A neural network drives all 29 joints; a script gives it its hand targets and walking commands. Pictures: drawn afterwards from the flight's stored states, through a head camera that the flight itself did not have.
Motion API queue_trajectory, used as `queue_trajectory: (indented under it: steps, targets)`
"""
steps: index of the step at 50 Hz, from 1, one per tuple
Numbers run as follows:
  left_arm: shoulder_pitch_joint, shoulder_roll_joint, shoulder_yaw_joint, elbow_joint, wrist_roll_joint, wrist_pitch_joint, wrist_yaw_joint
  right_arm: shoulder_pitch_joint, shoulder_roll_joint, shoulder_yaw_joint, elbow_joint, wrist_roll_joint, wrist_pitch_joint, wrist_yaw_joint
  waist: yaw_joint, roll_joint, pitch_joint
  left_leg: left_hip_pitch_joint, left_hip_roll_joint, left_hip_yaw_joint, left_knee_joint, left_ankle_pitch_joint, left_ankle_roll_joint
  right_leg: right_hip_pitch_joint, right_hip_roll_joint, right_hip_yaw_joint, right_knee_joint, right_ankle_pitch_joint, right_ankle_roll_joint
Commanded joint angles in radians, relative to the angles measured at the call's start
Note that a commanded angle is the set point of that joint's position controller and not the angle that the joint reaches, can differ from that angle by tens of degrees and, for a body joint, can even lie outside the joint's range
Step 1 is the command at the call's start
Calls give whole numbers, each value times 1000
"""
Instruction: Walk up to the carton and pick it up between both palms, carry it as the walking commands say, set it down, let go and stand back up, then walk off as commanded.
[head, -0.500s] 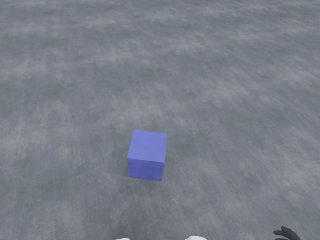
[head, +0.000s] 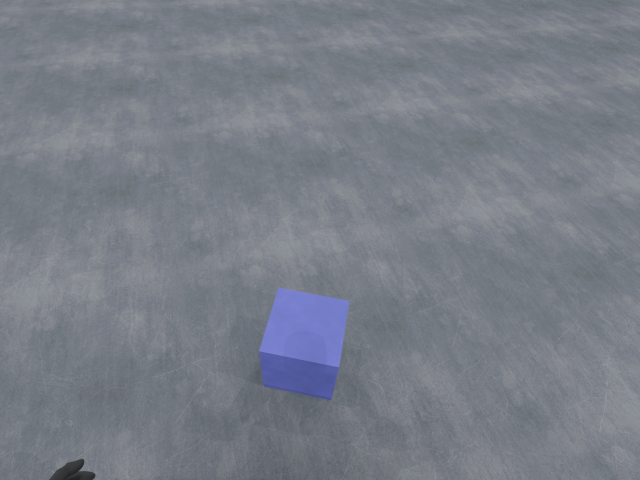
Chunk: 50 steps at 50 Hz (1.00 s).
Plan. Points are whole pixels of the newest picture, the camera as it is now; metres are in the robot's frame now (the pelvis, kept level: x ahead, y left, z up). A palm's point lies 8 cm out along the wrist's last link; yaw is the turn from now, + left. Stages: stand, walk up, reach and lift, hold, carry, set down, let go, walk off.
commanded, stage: walk up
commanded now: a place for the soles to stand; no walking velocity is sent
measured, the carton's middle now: (305, 345) +0.58 +0.02 -0.61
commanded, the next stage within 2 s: none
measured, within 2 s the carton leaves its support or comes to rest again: neither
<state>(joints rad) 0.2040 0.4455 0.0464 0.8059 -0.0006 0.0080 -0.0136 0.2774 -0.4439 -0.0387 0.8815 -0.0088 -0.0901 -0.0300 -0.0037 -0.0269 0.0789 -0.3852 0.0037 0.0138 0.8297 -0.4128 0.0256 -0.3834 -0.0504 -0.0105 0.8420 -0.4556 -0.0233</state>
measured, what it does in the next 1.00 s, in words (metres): steps on the spot: left foot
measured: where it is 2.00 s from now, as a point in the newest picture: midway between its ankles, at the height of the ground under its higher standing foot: outside the picture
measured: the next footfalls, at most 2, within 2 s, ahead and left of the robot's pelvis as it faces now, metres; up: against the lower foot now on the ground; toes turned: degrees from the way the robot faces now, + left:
left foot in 0.98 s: +0.15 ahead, +0.17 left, +0.00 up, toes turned -6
right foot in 1.26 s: +0.17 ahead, -0.06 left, +0.00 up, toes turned -1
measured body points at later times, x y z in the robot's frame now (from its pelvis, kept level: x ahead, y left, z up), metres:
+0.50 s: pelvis +0.00 -0.02 +0.03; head +0.01 -0.01 +0.48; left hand +0.10 +0.31 -0.09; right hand +0.14 -0.34 -0.07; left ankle +0.02 +0.11 -0.70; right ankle +0.02 -0.15 -0.70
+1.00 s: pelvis +0.03 +0.04 +0.02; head +0.05 +0.05 +0.46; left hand +0.06 +0.42 -0.08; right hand +0.17 -0.31 -0.07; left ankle +0.11 +0.17 -0.71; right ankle +0.02 -0.14 -0.70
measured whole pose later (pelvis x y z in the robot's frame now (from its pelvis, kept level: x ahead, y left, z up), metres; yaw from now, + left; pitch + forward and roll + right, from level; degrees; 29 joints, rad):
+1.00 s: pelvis +0.03 +0.04 +0.02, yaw +0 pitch -3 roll -1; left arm 0.31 0.52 0.08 0.95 0.03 -0.05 0.00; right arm 0.14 -0.48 -0.12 0.89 -0.04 -0.01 0.09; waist 0.03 0.01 0.08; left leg -0.36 0.06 0.02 0.65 -0.25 0.00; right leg -0.22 -0.10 0.01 0.67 -0.41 0.00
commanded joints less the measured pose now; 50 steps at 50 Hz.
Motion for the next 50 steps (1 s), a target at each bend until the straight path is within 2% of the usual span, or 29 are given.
queue_trajectory:
  steps: [1, 2, 3, 4, 5, 7, 10, 11, 13, 15, 17, 19, 25, 26, 29, 31, 36, 37, 38, 39, 40, 41, 43, 45, 46, 47, 48, 49, 50]
  targets:
    - [48, 178, 48, -19, 10, -39, 11, -50, -235, -46, -50, 13, -6, -12, 38, 98, -124, 46, 192, -253, -158, 677, 119, 105, -44, 70, -161, 376, -35]
    - [18, 209, 54, -21, 12, -48, 8, -42, -197, -34, -48, 17, -2, -8, 16, 43, -159, 16, 121, -160, -110, 513, 61, 153, -105, 139, -201, 481, -77]
    - [-34, 224, 53, -20, 6, -45, 4, -41, -176, -30, -27, 19, 4, -7, -4, -23, -167, 47, 61, -90, -93, 370, 29, 133, -142, 163, -211, 530, -122]
    - [-35, 209, 43, -10, 0, -38, 2, -57, -178, -33, -20, 19, 8, -8, -9, -14, -164, 82, 48, -64, -98, 339, 22, 112, -129, 145, -216, 540, -125]
    - [-65, 203, 34, -8, -3, -35, 6, -62, -190, -38, -5, 14, 8, -7, -18, 0, -158, 102, 57, -75, -128, 356, 26, 95, -125, 127, -214, 488, -106]
    - [-81, 191, 34, 19, -6, -26, 9, -85, -224, -43, 17, 10, 7, -7, -3, 44, -146, 122, 109, -149, -178, 423, 60, 92, -87, 76, -177, 443, -63]
    - [-91, 176, 31, 55, -3, -17, 9, -128, -239, -45, 40, 11, 10, -9, 8, 68, -141, 114, 177, -257, -254, 429, 110, 108, -50, 46, -144, 332, -38]
    - [-95, 166, 28, 67, -2, -17, 6, -147, -235, -40, 40, 8, 10, -8, 13, 88, -136, 94, 179, -259, -266, 424, 113, 120, -51, 49, -160, 319, -41]
    - [-100, 173, 27, 99, 1, -19, 2, -196, -207, -29, 57, 8, 16, -8, 27, 76, -120, 64, 130, -185, -261, 368, 66, 157, -71, 58, -246, 312, -51]
    - [-112, 182, 25, 119, 8, -23, 0, -214, -192, -25, 70, 15, 21, -6, 11, 33, -118, 102, 82, -115, -229, 349, 36, 142, -105, 91, -320, 323, -66]
    - [-147, 185, 22, 128, 6, -23, 1, -208, -179, -21, 88, 12, 24, -2, -1, -16, -111, 136, 62, -93, -230, 328, 22, 125, -121, 93, -359, 315, -76]
    - [-186, 179, 18, 126, 5, -22, 2, -207, -182, -20, 104, 10, 26, 3, -11, -6, -100, 147, 69, -115, -274, 341, 26, 119, -112, 87, -369, 276, -59]
    - [-185, 160, 12, 171, 5, -10, -5, -251, -186, -15, 137, 4, 29, 4, 10, 22, -91, 131, 100, -156, -386, 275, 30, 175, -92, 59, -428, 167, -31]
    - [-193, 166, 17, 169, 9, -10, -6, -239, -187, -11, 146, 5, 30, 4, 10, 7, -82, 116, 96, -158, -396, 275, 26, 188, -87, 53, -428, 160, -31]
    - [-184, 156, 15, 185, 8, -9, -9, -246, -189, -14, 161, 0, 30, 6, 11, 58, -102, 147, 99, -149, -426, 286, 17, 203, -89, 43, -441, 176, -25]
    - [-177, 160, 16, 197, 10, -11, -8, -249, -184, -9, 163, 4, 31, 7, 19, 9, -110, 152, 97, -152, -420, 310, 13, 224, -88, 41, -455, 192, -25]
    - [-192, 155, 17, 194, 6, -6, -8, -232, -179, -12, 177, -1, 39, 5, 6, 16, -111, 167, 93, -137, -429, 342, 3, 228, -90, 34, -481, 184, -23]
    - [-17, 247, 57, 162, 2, -43, 0, -242, -218, -58, 69, -31, 60, 51, 35, 101, -158, 98, 45, -76, -325, -100, 33, 308, -125, 154, -517, -113, -70]
    - [64, 302, 87, 179, 12, -57, 12, -284, -192, -56, 37, -44, 76, 73, 72, -13, -81, -159, 20, -41, -186, -177, 24, 423, -210, 307, -592, -300, -115]
    - [81, 342, 105, 168, 19, -68, 26, -311, -179, -59, 2, -48, 86, 86, 91, -108, 0, -325, 62, -45, 22, -98, 8, 444, -346, 460, -679, -352, -196]
    - [77, 334, 113, 154, 19, -81, 33, -307, -177, -59, -6, -42, 90, 95, 80, -59, 29, -357, 112, -99, 66, -26, -6, 405, -375, 482, -685, -290, -219]
    - [54, 318, 109, 137, 22, -91, 37, -276, -180, -61, -16, -38, 90, 105, 52, -33, 39, -361, 114, -112, 84, 20, -11, 392, -356, 465, -685, -232, -218]
    - [23, 303, 105, 98, 23, -102, 33, -242, -173, -74, -33, -35, 79, 123, 25, -36, -2, -225, 132, -98, 0, 8, -20, 307, -290, 306, -619, -50, -191]
    - [15, 302, 99, 73, 28, -101, 20, -226, -168, -87, -54, -30, 78, 137, 21, -117, -11, -90, 96, -33, -74, -8, -22, 196, -223, 203, -572, 2, -174]
    - [-3, 301, 96, 58, 30, -99, 19, -183, -170, -96, -40, -30, 81, 138, 0, -150, -19, 3, 78, -2, -111, 14, -27, 119, -203, 171, -548, 13, -163]
    - [-48, 292, 87, 42, 28, -94, 15, -129, -161, -106, -23, -24, 82, 137, -39, -137, -18, 132, 63, 25, -190, 80, -22, 4, -178, 142, -510, 1, -144]
    - [-57, 270, 73, 31, 31, -85, 12, -52, -162, -118, -5, -22, 81, 126, -77, -124, -25, 273, 19, 77, -242, 124, -25, -82, -121, 86, -409, -13, -118]
    - [-30, 216, 52, 27, 34, -76, 15, 18, -192, -133, 17, -32, 77, 111, -95, -12, -56, 403, -17, 55, -263, 87, -26, -191, -62, 59, -241, -54, -98]
    - [-40, 138, 30, -7, 20, -71, 21, 101, -273, -143, 12, -41, 69, 95, -149, 224, -68, 417, 183, -268, -483, -225, 41, -327, 71, -13, 49, -150, -43]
